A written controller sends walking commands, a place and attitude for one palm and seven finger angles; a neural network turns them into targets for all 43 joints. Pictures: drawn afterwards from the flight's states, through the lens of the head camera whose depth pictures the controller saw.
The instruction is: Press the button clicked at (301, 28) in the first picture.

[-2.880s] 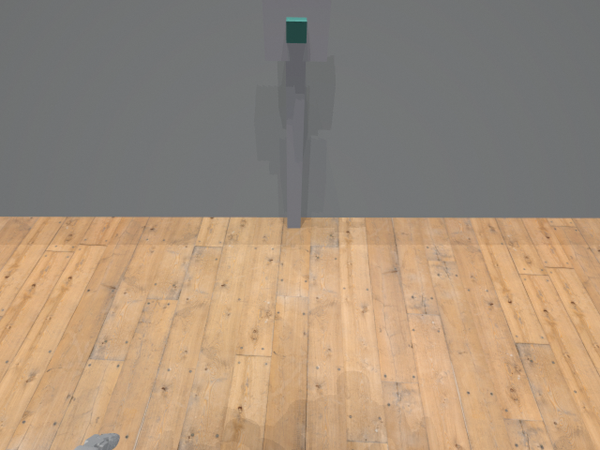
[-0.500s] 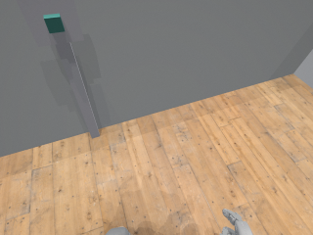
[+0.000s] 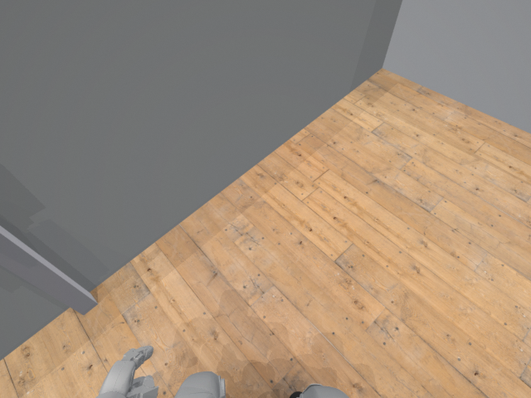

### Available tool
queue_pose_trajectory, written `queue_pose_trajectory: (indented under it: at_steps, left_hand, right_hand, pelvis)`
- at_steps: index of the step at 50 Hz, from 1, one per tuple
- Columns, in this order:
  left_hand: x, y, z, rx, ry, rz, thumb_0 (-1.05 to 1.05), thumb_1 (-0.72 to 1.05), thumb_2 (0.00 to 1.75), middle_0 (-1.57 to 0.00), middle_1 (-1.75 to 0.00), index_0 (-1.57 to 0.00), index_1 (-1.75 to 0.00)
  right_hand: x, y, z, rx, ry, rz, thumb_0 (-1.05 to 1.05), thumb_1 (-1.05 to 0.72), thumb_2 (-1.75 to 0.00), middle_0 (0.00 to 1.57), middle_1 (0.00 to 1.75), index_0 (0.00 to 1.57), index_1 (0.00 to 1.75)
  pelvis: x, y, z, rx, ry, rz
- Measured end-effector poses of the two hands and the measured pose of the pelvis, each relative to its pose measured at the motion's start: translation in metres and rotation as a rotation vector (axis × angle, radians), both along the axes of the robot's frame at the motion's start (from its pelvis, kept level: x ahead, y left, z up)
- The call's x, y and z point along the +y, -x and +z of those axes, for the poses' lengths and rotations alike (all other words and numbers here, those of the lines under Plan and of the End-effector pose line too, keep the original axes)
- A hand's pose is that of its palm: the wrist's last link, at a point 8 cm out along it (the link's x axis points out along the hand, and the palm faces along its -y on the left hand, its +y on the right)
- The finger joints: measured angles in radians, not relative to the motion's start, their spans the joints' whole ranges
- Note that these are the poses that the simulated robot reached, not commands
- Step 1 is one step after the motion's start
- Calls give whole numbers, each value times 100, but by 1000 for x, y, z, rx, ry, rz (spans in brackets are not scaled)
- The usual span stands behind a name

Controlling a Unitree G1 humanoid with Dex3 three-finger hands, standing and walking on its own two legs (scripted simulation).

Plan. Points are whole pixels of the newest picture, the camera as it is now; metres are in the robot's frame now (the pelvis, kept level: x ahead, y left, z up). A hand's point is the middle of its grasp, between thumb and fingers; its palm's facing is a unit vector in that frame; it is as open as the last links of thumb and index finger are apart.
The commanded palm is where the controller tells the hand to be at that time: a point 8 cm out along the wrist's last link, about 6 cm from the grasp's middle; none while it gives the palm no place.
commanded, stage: turn to face it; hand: left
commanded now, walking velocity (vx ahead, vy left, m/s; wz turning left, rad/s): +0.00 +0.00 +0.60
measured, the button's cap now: out of the picture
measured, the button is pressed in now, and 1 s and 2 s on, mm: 0 0 0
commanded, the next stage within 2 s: take the last steps up to it in 1.42 s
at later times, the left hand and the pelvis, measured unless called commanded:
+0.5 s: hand out of the picture +0.06 +0.25 -0.15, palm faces +0.23 -0.94 -0.26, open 7.3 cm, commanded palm none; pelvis +0.03 +0.03 +0.01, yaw +12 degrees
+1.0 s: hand out of the picture -0.07 +0.22 -0.18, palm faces +0.55 -0.81 -0.21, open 7.4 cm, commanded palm none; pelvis -0.01 +0.01 -0.01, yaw +32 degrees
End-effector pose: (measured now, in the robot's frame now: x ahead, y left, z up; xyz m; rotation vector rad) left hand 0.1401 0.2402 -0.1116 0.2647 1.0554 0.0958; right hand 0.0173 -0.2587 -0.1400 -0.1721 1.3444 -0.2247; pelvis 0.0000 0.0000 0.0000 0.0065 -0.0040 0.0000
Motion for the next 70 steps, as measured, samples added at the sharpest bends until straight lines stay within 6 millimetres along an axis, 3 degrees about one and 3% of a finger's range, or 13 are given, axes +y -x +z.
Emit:
queue_pose_trajectory:
  at_steps: [8,12,17,22,26,32,38,43,49,53,58,64,70]
  left_hand:
    - [-5,9,-15,26,108,57,0,91,90,-20,-30,-20,-30]
    - [9,29,-31,55,151,160,0,91,90,-20,-30,-20,-30]
    - [37,65,-26,145,110,249,0,92,90,-20,-30,-20,-30]
    - [54,93,-15,201,51,312,0,92,90,-20,-30,-20,-30]
    - [55,100,-7,184,15,350,1,92,90,-20,-30,-19,-30]
    - [36,107,2,78,-32,405,1,91,90,-20,-30,-19,-30]
    - [12,137,8,61,-10,477,0,91,90,-20,-30,-20,-30]
    - [2,169,-2,80,35,543,0,91,90,-20,-30,-20,-30]
    - [10,231,-30,142,90,663,0,91,90,-20,-30,-20,-30]
    - [18,270,-38,226,97,727,1,91,90,-20,-30,-20,-30]
    - [25,287,-23,233,88,771,1,91,90,-20,-30,-19,-30]
    - [25,279,-9,185,62,798,1,91,90,-20,-30,-19,-30]
    - [8,254,-2,121,33,802,1,91,90,-20,-30,-19,-30]
  right_hand:
    - [41,-46,13,-77,-20,52,0,-91,-90,19,30,20,30]
    - [63,-54,13,-39,-17,103,0,-93,-90,20,30,20,30]
    - [73,-62,22,-13,-18,144,1,-93,-90,20,30,20,30]
    - [66,-75,24,-14,-20,180,1,-92,-90,20,30,20,30]
    - [50,-88,20,-18,-19,218,0,-91,-90,20,30,20,30]
    - [19,-118,3,-50,-27,293,0,-91,-90,20,30,20,30]
    - [16,-159,16,-101,-20,400,1,-91,-90,20,30,20,30]
    - [38,-185,27,-131,-14,505,1,-91,-90,19,30,20,30]
    - [92,-211,32,-198,3,658,1,-91,-90,19,30,20,30]
    - [122,-211,38,-243,-6,712,0,-91,-90,20,30,20,30]
    - [138,-195,41,-213,-25,736,0,-91,-90,20,30,20,30]
    - [137,-175,29,-141,-61,744,0,-91,-90,20,30,20,30]
    - [117,-167,8,-73,-94,731,0,-91,-90,20,30,20,30]
  pelvis:
    - [19,-26,4,-16,39,42]
    - [31,-35,1,-18,42,88]
    - [37,-36,10,5,41,125]
    - [35,-34,15,18,43,167]
    - [25,-29,14,19,39,215]
    - [-1,-22,3,8,17,301]
    - [-9,-16,9,-19,-6,399]
    - [-8,-9,10,-17,-17,475]
    - [11,5,-3,-2,11,557]
    - [18,15,-3,-3,14,573]
    - [23,19,9,-7,26,609]
    - [20,18,13,-8,23,653]
    - [5,10,8,-2,-2,684]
